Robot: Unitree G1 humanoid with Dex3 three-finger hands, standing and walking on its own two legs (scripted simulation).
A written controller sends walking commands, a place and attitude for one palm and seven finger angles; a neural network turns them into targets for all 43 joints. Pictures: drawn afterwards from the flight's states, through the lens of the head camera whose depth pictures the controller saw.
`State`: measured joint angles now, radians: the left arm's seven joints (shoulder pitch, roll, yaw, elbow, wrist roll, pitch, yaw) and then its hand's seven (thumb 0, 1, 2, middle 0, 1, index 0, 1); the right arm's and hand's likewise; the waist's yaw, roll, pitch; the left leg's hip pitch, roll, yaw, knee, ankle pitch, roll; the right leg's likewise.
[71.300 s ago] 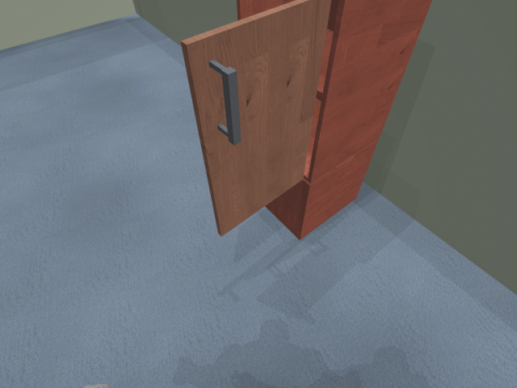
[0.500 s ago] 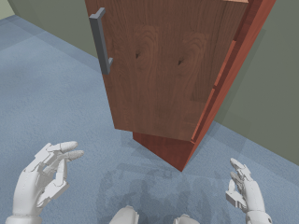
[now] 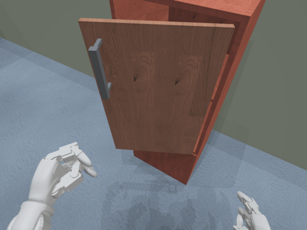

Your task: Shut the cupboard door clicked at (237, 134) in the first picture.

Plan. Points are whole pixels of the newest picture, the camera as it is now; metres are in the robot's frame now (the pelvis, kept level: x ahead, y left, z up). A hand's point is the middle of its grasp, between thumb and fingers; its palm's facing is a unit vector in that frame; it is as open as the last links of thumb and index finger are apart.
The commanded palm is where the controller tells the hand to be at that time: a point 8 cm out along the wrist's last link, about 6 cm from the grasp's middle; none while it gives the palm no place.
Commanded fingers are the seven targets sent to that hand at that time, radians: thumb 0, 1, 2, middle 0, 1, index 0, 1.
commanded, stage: raise the hand and make a fist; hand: left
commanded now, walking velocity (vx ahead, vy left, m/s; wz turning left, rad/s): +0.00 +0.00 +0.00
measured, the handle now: (102, 71) +0.48 +0.18 +0.17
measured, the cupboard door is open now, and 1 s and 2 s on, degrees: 26 26 26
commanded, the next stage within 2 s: bring the fist close to the handle in 0.86 s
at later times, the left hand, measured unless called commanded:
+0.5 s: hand (62, 137) +0.25 +0.20 +0.18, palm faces +0.05 -1.00 -0.08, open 3.1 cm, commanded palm +0.22 +0.23 +0.17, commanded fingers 0.00 0.90 0.90 -1.30 -1.50 -1.30 -1.50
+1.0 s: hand (78, 150) +0.23 +0.17 +0.17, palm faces +0.01 -1.00 -0.07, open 3.1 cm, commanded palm +0.21 +0.21 +0.17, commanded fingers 0.00 0.90 0.90 -1.30 -1.50 -1.30 -1.50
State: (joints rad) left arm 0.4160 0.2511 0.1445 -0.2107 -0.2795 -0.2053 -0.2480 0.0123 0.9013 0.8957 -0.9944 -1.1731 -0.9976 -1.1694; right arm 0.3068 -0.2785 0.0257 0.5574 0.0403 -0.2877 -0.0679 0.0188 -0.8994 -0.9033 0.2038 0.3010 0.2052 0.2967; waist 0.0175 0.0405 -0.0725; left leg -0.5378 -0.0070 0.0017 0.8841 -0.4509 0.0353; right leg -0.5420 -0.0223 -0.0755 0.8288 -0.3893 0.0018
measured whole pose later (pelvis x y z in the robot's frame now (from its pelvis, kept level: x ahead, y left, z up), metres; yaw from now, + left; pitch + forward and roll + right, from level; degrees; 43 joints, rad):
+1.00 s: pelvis +0.00 -0.03 +0.03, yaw +0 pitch -2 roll +0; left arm 0.24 0.27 0.22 -0.23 -0.29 0.10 -0.25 0.01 0.90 0.90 -1.30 -1.50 -1.30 -1.50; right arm 0.24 -0.26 0.07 0.59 0.06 -0.24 -0.09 0.02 -0.90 -0.90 0.20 0.30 0.21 0.30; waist 0.05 0.06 -0.04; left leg -0.24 0.01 0.00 0.60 -0.33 0.00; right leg -0.25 0.00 -0.08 0.57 -0.28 -0.03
